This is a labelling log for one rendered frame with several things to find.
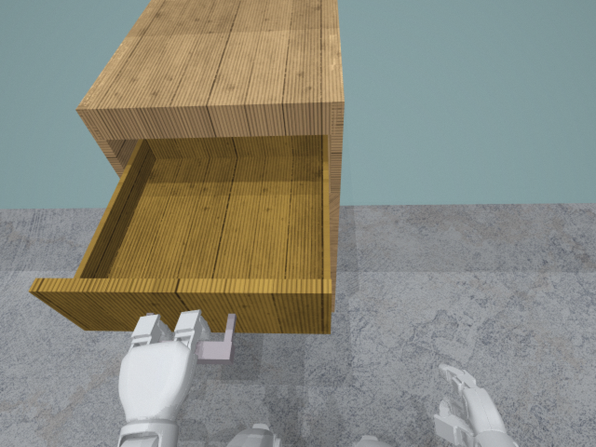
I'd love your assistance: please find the handle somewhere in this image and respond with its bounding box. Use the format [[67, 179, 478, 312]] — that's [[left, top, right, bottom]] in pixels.
[[146, 313, 237, 365]]

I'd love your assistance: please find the left robot thigh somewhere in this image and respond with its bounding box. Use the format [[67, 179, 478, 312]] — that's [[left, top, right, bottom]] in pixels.
[[226, 428, 281, 447]]

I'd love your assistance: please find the cabinet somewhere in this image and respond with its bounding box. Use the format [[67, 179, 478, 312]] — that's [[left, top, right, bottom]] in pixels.
[[75, 0, 345, 312]]

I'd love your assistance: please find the drawer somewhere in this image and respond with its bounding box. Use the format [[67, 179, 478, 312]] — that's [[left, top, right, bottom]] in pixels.
[[29, 135, 332, 334]]

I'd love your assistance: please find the robot right hand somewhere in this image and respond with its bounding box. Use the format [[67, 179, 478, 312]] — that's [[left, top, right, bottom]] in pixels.
[[434, 364, 507, 447]]

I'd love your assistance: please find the robot left hand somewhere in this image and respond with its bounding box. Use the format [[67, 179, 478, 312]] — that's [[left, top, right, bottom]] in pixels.
[[118, 309, 211, 423]]

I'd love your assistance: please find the robot left forearm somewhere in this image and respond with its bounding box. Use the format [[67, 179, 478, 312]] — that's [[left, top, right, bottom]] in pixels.
[[117, 419, 179, 447]]

